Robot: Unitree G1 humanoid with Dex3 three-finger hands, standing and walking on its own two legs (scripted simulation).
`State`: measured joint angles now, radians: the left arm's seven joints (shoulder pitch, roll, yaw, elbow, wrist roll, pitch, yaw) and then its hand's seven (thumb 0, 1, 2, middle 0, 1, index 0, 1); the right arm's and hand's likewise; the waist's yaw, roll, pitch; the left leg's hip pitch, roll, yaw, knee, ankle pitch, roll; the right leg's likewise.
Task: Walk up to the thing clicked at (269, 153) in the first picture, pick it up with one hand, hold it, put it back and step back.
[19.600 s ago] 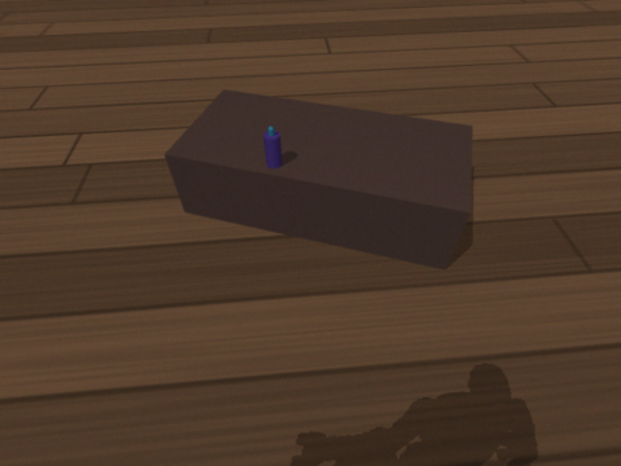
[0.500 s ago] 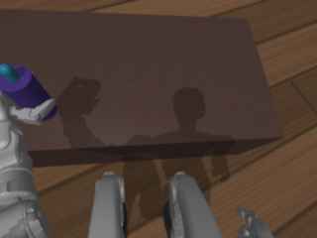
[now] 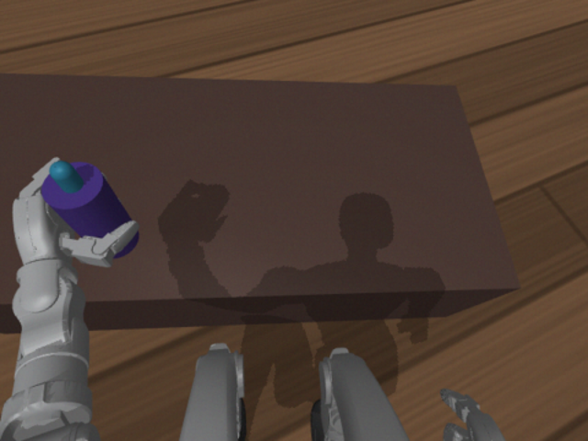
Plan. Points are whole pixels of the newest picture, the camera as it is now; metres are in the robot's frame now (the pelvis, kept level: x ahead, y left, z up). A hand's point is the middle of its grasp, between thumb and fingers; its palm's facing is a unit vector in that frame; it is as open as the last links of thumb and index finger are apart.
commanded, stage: lift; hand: left
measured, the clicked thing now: (91, 208) +0.41 +0.25 +0.03
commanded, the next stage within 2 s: hold in 1.08 s
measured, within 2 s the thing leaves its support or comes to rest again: neither
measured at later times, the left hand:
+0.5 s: hand (71, 205) +0.37 +0.23 +0.11, palm faces +0.28 -0.96 -0.04, open 9.5 cm
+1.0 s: hand (78, 187) +0.36 +0.20 +0.16, palm faces +0.28 -0.96 -0.03, open 9.5 cm
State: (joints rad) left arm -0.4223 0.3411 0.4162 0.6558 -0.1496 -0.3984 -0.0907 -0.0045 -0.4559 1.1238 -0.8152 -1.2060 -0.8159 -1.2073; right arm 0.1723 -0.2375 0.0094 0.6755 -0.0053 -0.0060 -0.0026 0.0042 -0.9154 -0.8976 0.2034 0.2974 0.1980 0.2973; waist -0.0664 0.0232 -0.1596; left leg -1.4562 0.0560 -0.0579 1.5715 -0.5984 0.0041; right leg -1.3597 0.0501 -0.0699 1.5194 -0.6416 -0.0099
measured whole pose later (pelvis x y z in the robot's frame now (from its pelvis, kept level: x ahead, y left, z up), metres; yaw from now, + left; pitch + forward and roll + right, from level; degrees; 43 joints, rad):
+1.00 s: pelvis +0.04 +0.00 +0.12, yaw +3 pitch +12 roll -2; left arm -0.09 0.19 0.16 0.39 -0.15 -0.35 0.06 0.00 -0.49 1.16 -0.83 -1.20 -0.84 -1.20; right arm 0.23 -0.22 0.01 0.65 0.00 -0.02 -0.02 0.01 -0.91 -0.90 0.20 0.30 0.20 0.30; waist -0.03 0.02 -0.07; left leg -0.76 0.03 -0.03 1.02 -0.46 0.00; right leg -0.67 0.03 -0.04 0.97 -0.50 -0.01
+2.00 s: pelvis +0.04 +0.00 +0.15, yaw +3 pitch +6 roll -2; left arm -0.07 0.15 0.10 0.36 -0.13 -0.32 0.11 0.00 -0.48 1.14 -0.83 -1.20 -0.83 -1.20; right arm 0.23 -0.21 0.01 0.67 -0.01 -0.02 -0.01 0.01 -0.92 -0.90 0.20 0.30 0.20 0.30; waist -0.02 0.02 -0.03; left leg -0.57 0.03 -0.01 0.86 -0.40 0.00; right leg -0.49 0.02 -0.02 0.81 -0.44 -0.01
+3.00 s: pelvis +0.04 +0.00 +0.15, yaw +3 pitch +6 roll -1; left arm -0.08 0.15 0.11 0.39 -0.13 -0.34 0.09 0.00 -0.46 1.13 -0.82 -1.20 -0.82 -1.20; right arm 0.22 -0.21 0.00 0.68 0.00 -0.03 -0.02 0.01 -0.92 -0.90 0.20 0.30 0.20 0.30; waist -0.02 0.01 -0.03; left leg -0.55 0.02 -0.01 0.83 -0.39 0.00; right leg -0.47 0.02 -0.02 0.79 -0.43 -0.01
